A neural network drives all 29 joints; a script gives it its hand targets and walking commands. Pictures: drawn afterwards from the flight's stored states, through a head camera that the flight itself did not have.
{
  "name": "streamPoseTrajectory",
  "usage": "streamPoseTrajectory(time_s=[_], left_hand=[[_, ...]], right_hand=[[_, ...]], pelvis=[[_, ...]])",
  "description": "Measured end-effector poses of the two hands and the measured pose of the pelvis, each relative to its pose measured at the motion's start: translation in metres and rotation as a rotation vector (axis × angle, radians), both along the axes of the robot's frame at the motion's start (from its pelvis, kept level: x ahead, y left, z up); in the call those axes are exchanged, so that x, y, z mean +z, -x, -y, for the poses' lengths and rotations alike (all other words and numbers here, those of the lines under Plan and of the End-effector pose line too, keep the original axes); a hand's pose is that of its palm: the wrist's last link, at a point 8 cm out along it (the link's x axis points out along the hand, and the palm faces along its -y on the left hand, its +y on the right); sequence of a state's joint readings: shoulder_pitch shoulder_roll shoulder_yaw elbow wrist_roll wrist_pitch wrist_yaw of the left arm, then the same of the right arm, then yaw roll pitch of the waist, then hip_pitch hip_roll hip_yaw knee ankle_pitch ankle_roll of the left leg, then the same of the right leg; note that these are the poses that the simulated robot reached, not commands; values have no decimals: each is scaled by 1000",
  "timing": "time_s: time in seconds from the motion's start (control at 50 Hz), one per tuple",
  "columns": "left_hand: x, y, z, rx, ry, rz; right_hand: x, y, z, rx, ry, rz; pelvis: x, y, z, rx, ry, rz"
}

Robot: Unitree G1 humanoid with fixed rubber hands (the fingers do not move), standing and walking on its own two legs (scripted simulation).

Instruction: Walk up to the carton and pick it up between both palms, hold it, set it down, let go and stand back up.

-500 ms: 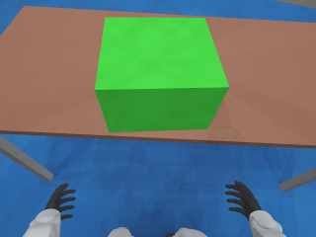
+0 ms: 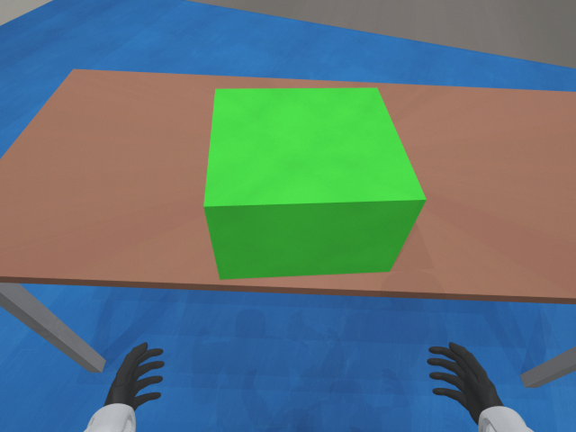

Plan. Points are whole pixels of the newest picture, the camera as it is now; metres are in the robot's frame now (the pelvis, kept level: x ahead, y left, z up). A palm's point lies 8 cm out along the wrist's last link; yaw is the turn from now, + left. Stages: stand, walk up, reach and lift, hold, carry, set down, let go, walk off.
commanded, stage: reach and lift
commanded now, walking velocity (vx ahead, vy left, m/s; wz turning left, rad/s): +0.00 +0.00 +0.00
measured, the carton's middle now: (301, 179) +0.53 +0.01 +0.01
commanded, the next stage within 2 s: none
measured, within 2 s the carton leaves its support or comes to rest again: neither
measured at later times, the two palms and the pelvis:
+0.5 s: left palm (126, 377) +0.19 +0.24 -0.03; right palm (510, 384) +0.19 -0.27 -0.01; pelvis +0.01 +0.00 +0.00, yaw +0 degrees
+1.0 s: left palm (120, 311) +0.26 +0.25 +0.02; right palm (498, 321) +0.27 -0.26 +0.02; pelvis +0.01 +0.00 +0.00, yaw +0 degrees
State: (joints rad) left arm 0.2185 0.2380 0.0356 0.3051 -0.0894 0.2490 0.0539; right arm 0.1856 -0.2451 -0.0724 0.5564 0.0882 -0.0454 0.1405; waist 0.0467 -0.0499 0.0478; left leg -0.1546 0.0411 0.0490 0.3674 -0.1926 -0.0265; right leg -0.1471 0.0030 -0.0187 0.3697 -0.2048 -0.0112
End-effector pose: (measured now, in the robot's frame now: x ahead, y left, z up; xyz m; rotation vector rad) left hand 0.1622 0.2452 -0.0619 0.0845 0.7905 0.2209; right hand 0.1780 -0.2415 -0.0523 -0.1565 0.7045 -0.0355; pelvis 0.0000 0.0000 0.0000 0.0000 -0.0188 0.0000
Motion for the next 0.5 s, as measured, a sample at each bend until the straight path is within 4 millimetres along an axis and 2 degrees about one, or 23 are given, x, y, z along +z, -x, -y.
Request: streamPoseTrajectory(time_s=[0.22, 0.38, 0.5], left_hand=[[15, 5, 2, -14, -8, 76], [30, -12, 5, -18, -2, 193], [35, -25, 8, -24, 13, 242]], right_hand=[[7, 7, 13, -50, -12, 66], [30, -5, 18, -36, -16, 156], [38, -15, 25, -48, -24, 181]], pelvis=[[2, -13, -9, 3, 5, 24], [2, -9, -4, -2, 1, 18], [2, -7, 1, 0, -1, 8]])
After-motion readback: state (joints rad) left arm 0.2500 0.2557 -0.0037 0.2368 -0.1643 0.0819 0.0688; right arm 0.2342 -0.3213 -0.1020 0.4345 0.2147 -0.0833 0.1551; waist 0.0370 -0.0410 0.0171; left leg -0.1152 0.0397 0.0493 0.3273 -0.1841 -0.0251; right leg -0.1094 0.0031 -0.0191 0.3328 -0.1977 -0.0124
